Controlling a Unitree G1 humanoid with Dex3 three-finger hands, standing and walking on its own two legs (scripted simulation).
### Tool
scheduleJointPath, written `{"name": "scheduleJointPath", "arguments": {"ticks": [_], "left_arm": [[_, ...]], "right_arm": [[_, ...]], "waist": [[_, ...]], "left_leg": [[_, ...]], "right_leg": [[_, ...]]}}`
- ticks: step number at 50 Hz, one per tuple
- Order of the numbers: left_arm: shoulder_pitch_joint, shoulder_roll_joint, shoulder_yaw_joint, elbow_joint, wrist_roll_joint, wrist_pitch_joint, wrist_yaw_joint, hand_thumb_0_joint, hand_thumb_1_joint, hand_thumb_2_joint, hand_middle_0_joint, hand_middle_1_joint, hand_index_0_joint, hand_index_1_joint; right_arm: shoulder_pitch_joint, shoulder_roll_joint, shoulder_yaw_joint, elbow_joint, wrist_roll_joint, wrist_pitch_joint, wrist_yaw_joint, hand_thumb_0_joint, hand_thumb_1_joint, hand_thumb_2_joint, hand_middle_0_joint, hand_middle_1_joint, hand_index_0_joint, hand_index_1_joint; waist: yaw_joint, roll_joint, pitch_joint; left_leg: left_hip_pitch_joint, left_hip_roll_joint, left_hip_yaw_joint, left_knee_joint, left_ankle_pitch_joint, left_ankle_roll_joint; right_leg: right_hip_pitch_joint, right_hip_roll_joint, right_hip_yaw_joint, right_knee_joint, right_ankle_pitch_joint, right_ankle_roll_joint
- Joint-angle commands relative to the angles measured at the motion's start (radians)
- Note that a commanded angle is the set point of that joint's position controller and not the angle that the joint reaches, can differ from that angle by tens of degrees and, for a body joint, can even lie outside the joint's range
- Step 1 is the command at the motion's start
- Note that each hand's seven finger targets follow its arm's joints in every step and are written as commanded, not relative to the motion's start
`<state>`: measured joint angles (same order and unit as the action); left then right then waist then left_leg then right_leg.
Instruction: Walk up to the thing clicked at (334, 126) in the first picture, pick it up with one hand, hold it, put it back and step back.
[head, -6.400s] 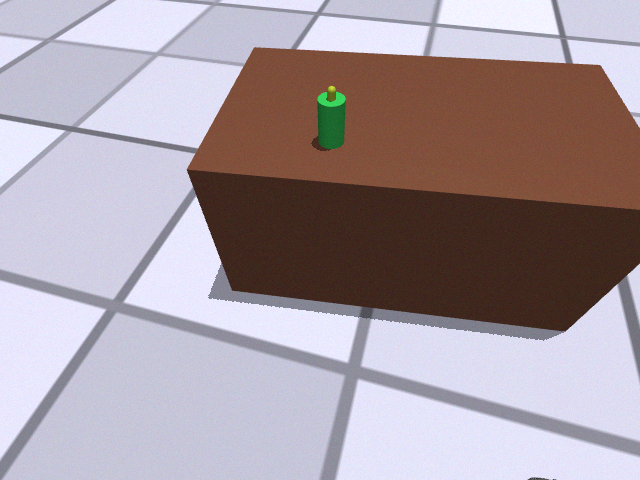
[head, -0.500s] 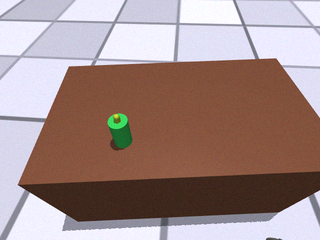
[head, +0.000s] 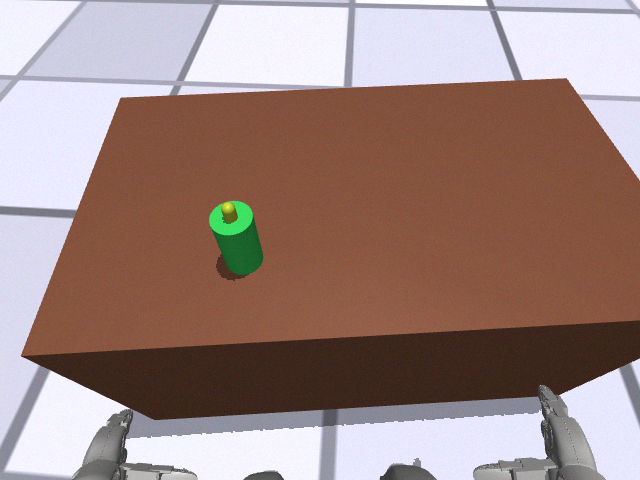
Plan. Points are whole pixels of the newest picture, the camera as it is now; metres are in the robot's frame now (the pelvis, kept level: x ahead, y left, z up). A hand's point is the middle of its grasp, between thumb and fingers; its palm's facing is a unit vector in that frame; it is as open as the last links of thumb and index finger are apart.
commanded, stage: go down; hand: left
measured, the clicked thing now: (236, 234) +0.49 +0.15 -0.07
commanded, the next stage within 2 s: none
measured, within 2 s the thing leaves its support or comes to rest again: neither
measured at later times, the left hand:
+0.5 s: hand (145, 450) +0.17 +0.25 -0.11, palm faces +0.07 -0.95 -0.32, open 17.5 cm
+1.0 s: hand (135, 460) +0.15 +0.26 -0.10, palm faces +0.09 -0.95 -0.31, open 17.5 cm
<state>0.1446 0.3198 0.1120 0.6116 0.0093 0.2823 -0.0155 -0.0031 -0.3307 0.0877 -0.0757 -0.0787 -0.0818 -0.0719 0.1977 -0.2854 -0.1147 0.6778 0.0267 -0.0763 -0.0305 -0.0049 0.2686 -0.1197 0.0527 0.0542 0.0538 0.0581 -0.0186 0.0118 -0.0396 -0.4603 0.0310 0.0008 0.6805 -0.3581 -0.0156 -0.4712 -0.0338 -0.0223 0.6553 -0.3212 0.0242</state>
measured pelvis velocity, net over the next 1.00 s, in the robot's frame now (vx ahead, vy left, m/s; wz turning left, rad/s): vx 0.00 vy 0.00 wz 0.02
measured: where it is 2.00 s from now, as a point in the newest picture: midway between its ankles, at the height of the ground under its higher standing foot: outside the picture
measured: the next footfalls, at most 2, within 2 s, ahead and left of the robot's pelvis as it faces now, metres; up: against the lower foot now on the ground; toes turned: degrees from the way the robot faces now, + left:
none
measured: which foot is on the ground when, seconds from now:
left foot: down 0.00-1.00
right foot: down 0.00-1.00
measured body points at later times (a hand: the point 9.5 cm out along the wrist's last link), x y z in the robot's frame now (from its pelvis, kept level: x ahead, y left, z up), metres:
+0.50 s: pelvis +0.01 +0.00 -0.02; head +0.05 +0.00 +0.43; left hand +0.16 +0.30 -0.09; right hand +0.17 -0.27 -0.08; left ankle -0.01 +0.13 -0.72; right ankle +0.00 -0.14 -0.72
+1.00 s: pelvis +0.00 +0.00 -0.03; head +0.04 +0.00 +0.41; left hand +0.15 +0.31 -0.08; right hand +0.16 -0.26 -0.08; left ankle -0.01 +0.13 -0.72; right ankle +0.00 -0.14 -0.72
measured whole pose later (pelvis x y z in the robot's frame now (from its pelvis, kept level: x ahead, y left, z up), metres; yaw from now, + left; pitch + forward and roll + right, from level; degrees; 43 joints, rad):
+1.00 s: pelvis +0.00 +0.00 -0.03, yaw +1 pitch +12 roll -1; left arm 0.38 0.36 0.19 0.13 -0.03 0.46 -0.10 -0.01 -0.57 0.06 -0.06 -0.08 -0.07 -0.07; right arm 0.41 -0.24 -0.08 0.28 0.02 -0.09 -0.09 -0.02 0.52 -0.05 0.05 0.05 0.05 0.06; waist -0.02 0.02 -0.15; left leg -0.66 0.03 -0.03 0.95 -0.49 -0.02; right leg -0.66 -0.04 -0.04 0.92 -0.46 0.02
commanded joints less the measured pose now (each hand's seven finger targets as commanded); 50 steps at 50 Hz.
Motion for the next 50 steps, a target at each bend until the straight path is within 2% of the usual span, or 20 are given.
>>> {"name": "scheduleJointPath", "arguments": {"ticks": [1, 3, 8, 9, 11, 14, 17, 19, 21, 23, 24, 32, 35, 36, 40, 44, 45, 46, 47, 50], "left_arm": [[-0.02, 0.18, 0.061, -0.216, -0.001, -0.01, 0.018, 0.0, -0.598, 0.048, -0.073, -0.099, -0.076, -0.099], [0.012, 0.19, 0.084, -0.229, -0.001, 0.008, 0.02, 0.0, -0.606, 0.037, -0.07, -0.092, -0.075, -0.09], [0.036, 0.177, 0.072, -0.295, -0.006, 0.058, 0.001, 0.0, -0.611, 0.021, -0.066, -0.088, -0.079, -0.078], [0.045, 0.185, 0.081, -0.308, -0.004, 0.066, -0.001, 0.0, -0.611, 0.013, -0.066, -0.091, -0.084, -0.076], [0.042, 0.18, 0.075, -0.334, -0.005, 0.078, -0.009, 0.0, -0.611, 0.018, -0.063, -0.089, -0.081, -0.074], [0.075, 0.196, 0.102, -0.36, -0.003, 0.092, -0.013, 0.0, -0.611, 0.028, -0.062, -0.09, -0.079, -0.079], [0.066, 0.175, 0.089, -0.402, -0.004, 0.099, -0.021, 0.0, -0.611, 0.034, -0.059, -0.089, -0.075, -0.078], [0.081, 0.193, 0.107, -0.408, -0.003, 0.099, -0.02, 0.0, -0.611, 0.038, -0.055, -0.086, -0.073, -0.074], [0.102, 0.198, 0.121, -0.431, -0.004, 0.103, -0.022, 0.0, -0.606, 0.045, -0.056, -0.086, -0.069, -0.078], [0.11, 0.191, 0.114, -0.455, -0.006, 0.107, -0.029, 0.0, -0.611, 0.048, -0.055, -0.086, -0.068, -0.078], [0.13, 0.19, 0.118, -0.444, -0.007, 0.11, -0.032, 0.0, -0.592, 0.056, -0.054, -0.083, -0.065, -0.077], [0.161, 0.226, 0.162, -0.543, -0.015, 0.129, -0.047, 0.0, -0.584, 0.066, -0.046, -0.08, -0.056, -0.075], [0.15, 0.215, 0.151, -0.571, -0.019, 0.128, -0.053, 0.0, -0.558, 0.065, -0.044, -0.078, -0.058, -0.069], [0.172, 0.225, 0.168, -0.587, -0.021, 0.132, -0.055, 0.0, -0.589, 0.063, -0.052, -0.079, -0.058, -0.077], [0.173, 0.216, 0.159, -0.614, -0.027, 0.135, -0.063, 0.0, -0.571, 0.063, -0.052, -0.082, -0.06, -0.078], [0.197, 0.238, 0.181, -0.651, -0.028, 0.137, -0.066, 0.0, -0.576, 0.057, -0.053, -0.077, -0.059, -0.074], [0.211, 0.222, 0.172, -0.628, -0.03, 0.138, -0.071, 0.0, -0.581, 0.059, -0.055, -0.077, -0.058, -0.077], [0.219, 0.227, 0.178, -0.644, -0.031, 0.14, -0.068, 0.0, -0.586, 0.06, -0.051, -0.075, -0.056, -0.074], [0.21, 0.227, 0.176, -0.647, -0.034, 0.141, -0.071, 0.0, -0.595, 0.052, -0.059, -0.077, -0.063, -0.076], [0.158, 0.262, 0.202, -0.678, -0.033, 0.134, -0.067, 0.0, -0.584, 0.055, -0.053, -0.07, -0.056, -0.07]], "right_arm": [[-0.084, -0.18, -0.069, -0.188, -0.001, -0.068, -0.029, 0.0, 0.453, -0.063, 0.05, 0.05, 0.051, 0.05], [-0.036, -0.16, -0.063, -0.174, -0.003, -0.065, -0.033, 0.0, 0.468, -0.059, 0.05, 0.05, 0.051, 0.05], [0.013, -0.166, -0.08, -0.213, 0.001, -0.058, -0.03, 0.0, 0.504, -0.048, 0.05, 0.05, 0.051, 0.05], [0.008, -0.154, -0.074, -0.217, 0.003, -0.059, -0.028, 0.0, 0.513, -0.045, 0.05, 0.05, 0.051, 0.05], [0.027, -0.153, -0.076, -0.236, 0.003, -0.059, -0.026, 0.0, 0.523, -0.043, 0.05, 0.05, 0.051, 0.05], [0.061, -0.145, -0.082, -0.255, 0.003, -0.058, -0.027, 0.0, 0.527, -0.043, 0.05, 0.05, 0.051, 0.05], [0.046, -0.141, -0.079, -0.302, 0.0, -0.065, -0.025, 0.0, 0.532, -0.043, 0.05, 0.05, 0.051, 0.05], [0.061, -0.142, -0.078, -0.31, -0.001, -0.065, -0.026, 0.0, 0.536, -0.043, 0.05, 0.05, 0.051, 0.05], [0.057, -0.116, -0.06, -0.338, 0.001, -0.068, -0.026, 0.0, 0.532, -0.045, 0.05, 0.05, 0.051, 0.05], [0.065, -0.138, -0.084, -0.364, -0.002, -0.068, -0.033, 0.0, 0.535, -0.044, 0.05, 0.05, 0.051, 0.05], [0.098, -0.121, -0.066, -0.36, -0.003, -0.065, -0.031, 0.0, 0.536, -0.045, 0.05, 0.05, 0.051, 0.05], [0.133, -0.11, -0.064, -0.45, -0.001, -0.064, -0.041, 0.0, 0.541, -0.045, 0.05, 0.05, 0.051, 0.05], [0.13, -0.107, -0.06, -0.485, 0.002, -0.067, -0.051, 0.0, 0.547, -0.044, 0.051, 0.05, 0.051, 0.05], [0.138, -0.107, -0.063, -0.5, 0.001, -0.066, -0.055, 0.0, 0.538, -0.047, 0.051, 0.05, 0.051, 0.05], [0.16, -0.102, -0.055, -0.517, 0.001, -0.07, -0.062, 0.0, 0.543, -0.046, 0.051, 0.05, 0.05, 0.05], [0.171, -0.086, -0.036, -0.544, 0.004, -0.07, -0.067, 0.0, 0.533, -0.048, 0.051, 0.051, 0.05, 0.05], [0.186, -0.099, -0.052, -0.555, 0.002, -0.069, -0.069, 0.0, 0.532, -0.05, 0.051, 0.051, 0.05, 0.051], [0.176, -0.096, -0.045, -0.553, 0.001, -0.07, -0.07, 0.0, 0.534, -0.049, 0.051, 0.051, 0.05, 0.05], [0.187, -0.099, -0.05, -0.567, 0.002, -0.07, -0.072, 0.0, 0.526, -0.051, 0.051, 0.051, 0.05, 0.051], [0.199, -0.08, -0.026, -0.58, 0.002, -0.074, -0.075, 0.0, 0.531, -0.05, 0.051, 0.051, 0.05, 0.051]], "waist": [[0.007, 0.033, -0.233], [0.007, 0.024, -0.211], [-0.01, 0.024, -0.2], [0.004, 0.037, -0.19], [-0.011, 0.031, -0.201], [-0.01, 0.029, -0.204], [-0.009, 0.027, -0.221], [-0.004, 0.033, -0.226], [0.01, 0.038, -0.216], [0.0, 0.031, -0.226], [-0.003, 0.037, -0.227], [0.004, 0.031, -0.227], [-0.004, 0.031, -0.196], [0.002, 0.024, -0.217], [-0.01, 0.04, -0.195], [0.006, 0.052, -0.212], [-0.006, 0.039, -0.219], [0.009, 0.054, -0.213], [-0.006, 0.04, -0.221], [-0.004, 0.059, -0.22]], "left_leg": [[0.076, -0.023, 0.0, -0.06, 0.289, 0.007], [0.07, -0.025, 0.002, -0.06, 0.277, 0.009], [0.055, -0.021, -0.001, -0.033, 0.326, 0.002], [0.051, -0.023, -0.001, -0.032, 0.325, 0.0], [0.048, -0.023, -0.002, -0.014, 0.335, 0.003], [0.041, -0.029, 0.003, 0.009, 0.332, 0.007], [0.032, -0.025, -0.003, 0.024, 0.35, 0.003], [0.023, -0.022, -0.01, 0.034, 0.372, 0.001], [-0.005, -0.03, -0.007, 0.043, 0.321, 0.003], [-0.005, -0.029, -0.006, 0.049, 0.301, 0.005], [-0.007, -0.027, -0.008, 0.056, 0.32, 0.003], [-0.068, -0.038, -0.004, 0.091, 0.217, 0.013], [-0.094, -0.043, -0.002, 0.095, 0.151, 0.015], [-0.085, -0.042, 0.0, 0.103, 0.166, 0.017], [-0.103, -0.039, -0.007, 0.107, 0.14, 0.013], [-0.115, -0.041, -0.008, 0.125, 0.172, 0.012], [-0.113, -0.036, -0.013, 0.128, 0.19, 0.01], [-0.118, -0.035, -0.016, 0.124, 0.187, 0.007], [-0.117, -0.036, -0.015, 0.13, 0.173, 0.011], [-0.123, -0.038, -0.012, 0.137, 0.156, 0.012]], "right_leg": [[0.127, 0.033, -0.027, -0.035, 0.235, -0.032], [0.115, 0.034, -0.031, -0.036, 0.226, -0.03], [0.088, 0.036, -0.038, -0.012, 0.256, -0.031], [0.087, 0.035, -0.04, -0.006, 0.251, -0.032], [0.072, 0.034, -0.039, 0.004, 0.262, -0.03], [0.061, 0.027, -0.035, 0.018, 0.273, -0.026], [0.053, 0.027, -0.037, 0.039, 0.28, -0.025], [0.048, 0.028, -0.039, 0.055, 0.288, -0.028], [0.041, 0.022, -0.034, 0.058, 0.253, -0.026], [0.028, 0.024, -0.036, 0.063, 0.238, -0.026], [0.027, 0.025, -0.038, 0.074, 0.249, -0.027], [-0.016, 0.021, -0.035, 0.094, 0.173, -0.022], [-0.058, 0.02, -0.032, 0.096, 0.109, -0.022], [-0.05, 0.019, -0.032, 0.098, 0.125, -0.02], [-0.088, 0.023, -0.036, 0.116, 0.093, -0.023], [-0.082, 0.021, -0.034, 0.135, 0.117, -0.024], [-0.08, 0.023, -0.037, 0.143, 0.127, -0.025], [-0.087, 0.025, -0.04, 0.147, 0.117, -0.027], [-0.09, 0.023, -0.037, 0.144, 0.11, -0.024], [-0.094, 0.02, -0.035, 0.148, 0.103, -0.022]]}}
